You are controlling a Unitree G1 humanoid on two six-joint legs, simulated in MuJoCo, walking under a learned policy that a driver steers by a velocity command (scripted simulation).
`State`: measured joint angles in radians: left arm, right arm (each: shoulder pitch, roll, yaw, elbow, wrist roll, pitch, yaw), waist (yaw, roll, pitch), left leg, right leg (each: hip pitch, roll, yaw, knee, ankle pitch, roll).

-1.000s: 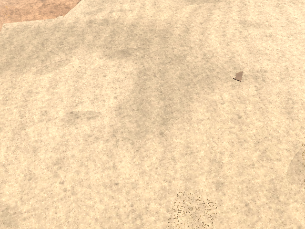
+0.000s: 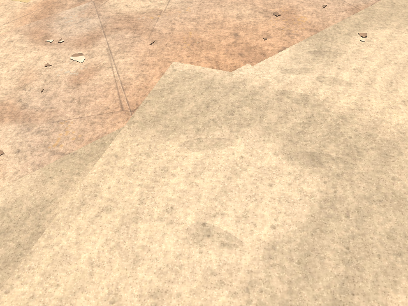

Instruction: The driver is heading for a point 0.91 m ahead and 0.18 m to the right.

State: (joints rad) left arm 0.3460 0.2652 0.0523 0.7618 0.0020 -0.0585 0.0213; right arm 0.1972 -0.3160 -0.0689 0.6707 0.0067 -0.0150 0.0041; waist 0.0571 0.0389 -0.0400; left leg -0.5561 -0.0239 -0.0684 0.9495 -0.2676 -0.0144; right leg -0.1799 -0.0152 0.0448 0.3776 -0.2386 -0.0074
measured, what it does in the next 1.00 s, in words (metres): walks ahead, turning right: left foot, then right foot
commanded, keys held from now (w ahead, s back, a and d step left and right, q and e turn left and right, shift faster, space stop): w+e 0.80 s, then w+q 0.20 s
